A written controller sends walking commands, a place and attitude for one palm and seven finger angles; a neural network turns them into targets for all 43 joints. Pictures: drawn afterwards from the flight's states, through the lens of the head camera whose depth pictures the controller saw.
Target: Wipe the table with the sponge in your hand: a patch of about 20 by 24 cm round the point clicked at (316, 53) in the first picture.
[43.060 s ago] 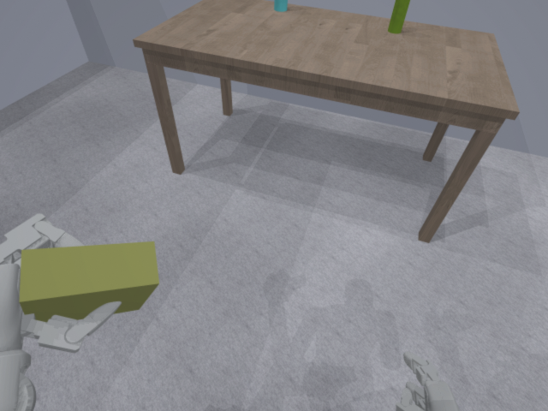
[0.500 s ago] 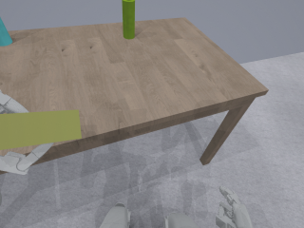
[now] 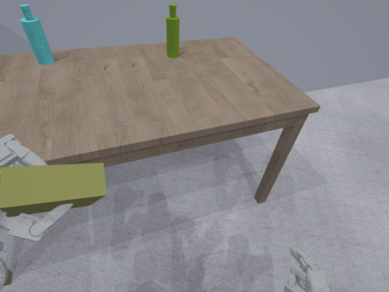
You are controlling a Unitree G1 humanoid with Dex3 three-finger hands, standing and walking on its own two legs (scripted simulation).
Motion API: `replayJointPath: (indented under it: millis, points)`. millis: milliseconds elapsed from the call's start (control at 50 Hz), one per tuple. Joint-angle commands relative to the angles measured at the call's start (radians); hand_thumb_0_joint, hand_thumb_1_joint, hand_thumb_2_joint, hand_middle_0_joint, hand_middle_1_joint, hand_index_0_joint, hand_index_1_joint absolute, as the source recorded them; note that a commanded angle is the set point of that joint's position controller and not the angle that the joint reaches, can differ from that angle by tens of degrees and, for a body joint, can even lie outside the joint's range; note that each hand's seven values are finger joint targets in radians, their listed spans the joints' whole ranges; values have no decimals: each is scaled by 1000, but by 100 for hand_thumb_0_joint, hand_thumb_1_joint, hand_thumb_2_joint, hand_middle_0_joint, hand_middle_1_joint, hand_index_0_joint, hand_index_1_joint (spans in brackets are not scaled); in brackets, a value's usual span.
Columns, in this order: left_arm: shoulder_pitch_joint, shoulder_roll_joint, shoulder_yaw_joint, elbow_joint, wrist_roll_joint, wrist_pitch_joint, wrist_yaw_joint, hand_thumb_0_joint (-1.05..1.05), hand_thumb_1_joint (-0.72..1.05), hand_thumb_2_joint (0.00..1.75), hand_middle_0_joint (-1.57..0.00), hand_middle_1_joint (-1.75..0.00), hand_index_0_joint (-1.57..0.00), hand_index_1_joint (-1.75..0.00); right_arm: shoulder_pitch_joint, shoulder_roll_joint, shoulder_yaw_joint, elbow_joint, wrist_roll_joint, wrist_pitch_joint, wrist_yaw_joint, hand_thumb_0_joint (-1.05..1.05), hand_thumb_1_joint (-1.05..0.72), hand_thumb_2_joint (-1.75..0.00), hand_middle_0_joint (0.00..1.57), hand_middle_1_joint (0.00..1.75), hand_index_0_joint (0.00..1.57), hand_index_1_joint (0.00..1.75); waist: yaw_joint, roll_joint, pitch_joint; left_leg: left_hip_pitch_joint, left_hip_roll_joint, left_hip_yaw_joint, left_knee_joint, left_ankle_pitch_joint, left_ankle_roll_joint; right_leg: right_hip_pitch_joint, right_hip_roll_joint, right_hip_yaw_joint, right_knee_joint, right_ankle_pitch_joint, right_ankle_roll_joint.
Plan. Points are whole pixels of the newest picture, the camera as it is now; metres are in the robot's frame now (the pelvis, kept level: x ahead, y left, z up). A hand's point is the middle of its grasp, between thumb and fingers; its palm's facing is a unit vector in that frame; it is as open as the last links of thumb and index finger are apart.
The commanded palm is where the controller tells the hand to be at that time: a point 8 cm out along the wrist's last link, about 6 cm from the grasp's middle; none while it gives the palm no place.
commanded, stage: stop stepping back and stand still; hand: left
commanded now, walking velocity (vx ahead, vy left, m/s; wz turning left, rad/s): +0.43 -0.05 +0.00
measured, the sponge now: (68, 189) +0.23 +0.21 +0.17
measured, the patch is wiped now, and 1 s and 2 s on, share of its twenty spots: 1.00 1.00 1.00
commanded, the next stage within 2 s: stand and wait in 0.88 s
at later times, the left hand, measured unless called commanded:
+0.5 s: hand out of the picture +0.09 +0.23 +0.19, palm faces +0.40 -0.84 -0.37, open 9.0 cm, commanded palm +0.03 +0.26 +0.20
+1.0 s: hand out of the picture +0.08 +0.19 +0.18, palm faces +0.37 -0.85 -0.37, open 9.0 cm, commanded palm +0.03 +0.24 +0.20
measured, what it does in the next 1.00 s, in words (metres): walks backwards: right foot, then left foot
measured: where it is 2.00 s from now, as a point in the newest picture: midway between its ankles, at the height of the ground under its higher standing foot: outside the picture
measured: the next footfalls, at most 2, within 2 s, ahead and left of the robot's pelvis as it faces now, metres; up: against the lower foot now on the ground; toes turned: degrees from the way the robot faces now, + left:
right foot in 0.08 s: +0.06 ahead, -0.08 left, +0.00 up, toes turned -2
left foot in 0.32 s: -0.08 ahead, +0.08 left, +0.00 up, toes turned +5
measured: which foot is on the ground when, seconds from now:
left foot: down 0.00-0.10, up 0.12-0.30, down 0.32-0.68, up 0.70-0.90, down 0.92-1.00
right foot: up 0.00-0.06, down 0.08-0.34, up 0.36-0.66, down 0.68-1.00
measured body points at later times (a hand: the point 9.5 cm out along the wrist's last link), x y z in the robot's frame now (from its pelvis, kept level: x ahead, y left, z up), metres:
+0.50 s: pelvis -0.12 -0.02 +0.01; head -0.16 -0.01 +0.46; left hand +0.06 +0.27 +0.21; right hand +0.01 -0.24 -0.08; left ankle -0.12 +0.07 -0.72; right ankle -0.10 -0.12 -0.62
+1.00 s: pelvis -0.13 -0.04 +0.00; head -0.13 -0.03 +0.45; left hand +0.06 +0.23 +0.20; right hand +0.02 -0.31 -0.07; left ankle -0.11 +0.08 -0.72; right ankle -0.12 -0.16 -0.71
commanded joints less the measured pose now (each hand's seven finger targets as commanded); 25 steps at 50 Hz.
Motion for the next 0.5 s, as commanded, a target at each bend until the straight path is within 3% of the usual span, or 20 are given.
replayJointPath:
  millis: [0,20,40,60,80,100,120,140,160,220,240,280,300,320,340,360,380,400,440,480]
  points:
    - [-99,153,89,-117,-16,-68,-23,0,10,130,-120,-160,-120,-160,-90,-156,-20,-117,10,-29,4,0,-90,-90,20,30,20,30,17,240,13,-264,243,-170,-68,-80,179,250,-28,-25,-278,38,-2]
    - [-102,140,71,-102,-8,-52,-30,0,10,130,-120,-160,-120,-160,-88,-161,-14,-138,14,-23,1,0,-90,-90,20,30,20,30,15,257,24,-306,183,-134,36,-197,160,316,6,-85,-376,107,6]
    - [-112,143,67,-84,-12,-40,-35,0,10,130,-120,-160,-120,-160,-116,-163,-13,-158,12,-17,-7,0,-90,-90,20,30,20,30,29,178,18,-378,126,-92,199,-280,143,376,1,-87,-465,117,-1]
    - [-117,163,78,-79,-7,-34,-38,0,10,130,-120,-160,-120,-160,-105,-150,-14,-163,15,-8,-11,0,-90,-90,20,30,20,30,29,-24,2,-421,18,-9,490,-274,113,365,-67,45,-574,90,-52]
    - [-160,184,88,-104,-16,-33,-37,0,10,130,-120,-160,-120,-160,-122,-137,-20,-176,19,-5,-15,0,-90,-90,20,30,20,30,12,-209,-34,-435,-42,3,798,-190,79,254,-256,378,-721,23,-145]
    - [-189,174,72,-127,-20,-41,-45,0,10,130,-120,-160,-120,-160,-65,-168,-37,-138,16,-5,1,0,-90,-90,20,30,20,30,12,-256,-100,-385,-20,-125,922,-55,55,137,-315,541,-792,-100,-179]
    - [-216,215,99,-159,-22,-42,-51,0,10,130,-120,-160,-120,-160,-77,-149,-30,-123,15,5,12,0,-90,-90,20,30,20,30,2,-119,-50,-342,7,-135,945,27,50,-11,-306,494,-795,-233,-176]
    - [-198,194,78,-191,-25,-42,-52,0,10,130,-120,-160,-120,-160,-115,-129,-16,-109,13,13,11,0,-90,-90,20,30,20,30,-6,20,-7,-344,35,-114,899,83,59,-79,-292,440,-792,-284,-176]
    - [-186,202,80,-218,-24,-42,-47,0,10,130,-120,-160,-120,-160,-120,-119,-5,-91,10,16,12,0,-90,-90,20,30,20,30,-9,72,1,-319,39,-84,831,96,65,-125,-275,375,-799,-326,-155]
    - [-155,214,81,-309,-20,-36,-21,0,10,130,-120,-160,-120,-160,-114,-115,0,-81,8,-13,-5,0,-90,-90,20,30,20,30,-6,58,-56,-127,48,-43,450,-12,97,-155,-267,286,-786,-339,-129]
    - [-111,225,98,-309,-15,-34,-10,0,10,130,-120,-160,-120,-160,-99,-100,14,-75,3,-25,-11,0,-90,-90,20,30,20,30,2,32,-106,-73,38,-14,291,-63,114,-102,-254,259,-738,-307,-124]
    - [-88,210,98,-325,-12,-36,9,0,10,130,-120,-160,-120,-160,-85,-98,28,-91,-7,-51,-28,0,-90,-90,20,30,20,30,1,132,-169,30,10,31,-76,-90,135,1,-180,163,-581,-262,-88]
    - [-89,201,97,-312,-12,-38,14,0,10,130,-120,-160,-120,-160,-80,-120,26,-109,-17,-61,-33,0,-90,-90,20,30,20,30,0,281,-153,28,47,-27,-254,-109,155,32,-88,74,-357,-219,-65]
    - [-78,201,108,-297,-12,-43,26,0,10,130,-120,-160,-120,-160,-91,-132,16,-140,-22,-77,-39,0,-90,-90,20,30,20,30,9,536,-120,47,237,-304,-389,-85,218,-58,70,-86,50,-179,-9]
    - [-119,229,112,-251,8,-51,32,0,10,130,-120,-160,-120,-160,-105,-100,27,-126,-11,-87,-34,0,-90,-90,20,30,20,30,-11,498,-38,-67,302,-390,-370,49,247,-152,26,21,260,-123,-20]
    - [-139,221,105,-196,9,-54,19,0,10,130,-120,-160,-120,-160,-91,-95,27,-69,-4,-81,-12,0,-90,-90,20,30,20,30,-15,330,44,-124,310,-410,-356,73,238,-217,-7,69,371,-58,-17]
    - [-99,192,94,-103,3,-54,11,0,10,130,-120,-160,-120,-160,-67,-111,18,-34,5,-72,1,0,-90,-90,20,30,20,30,-9,167,78,-132,307,-359,-329,61,243,-256,-15,73,407,-18,-6]
    - [-94,156,66,-63,-5,-51,3,0,10,130,-120,-160,-120,-160,-68,-118,12,-27,16,-68,6,0,-90,-90,20,30,20,30,-6,123,95,-145,307,-335,-322,-13,252,-267,-32,84,392,26,-2]
    - [-116,142,53,-76,-6,-56,3,0,10,130,-120,-160,-120,-160,-66,-122,5,-45,17,-63,3,0,-90,-90,20,30,20,30,-2,127,79,-115,292,-329,-315,-104,251,-242,-55,64,257,49,0]
    - [-103,117,39,-125,-5,-55,-1,0,10,130,-120,-160,-120,-160,-64,-125,0,-63,14,-57,2,0,-90,-90,20,30,20,30,-3,201,28,-80,259,-253,-302,-143,224,-155,-51,-12,69,54,1]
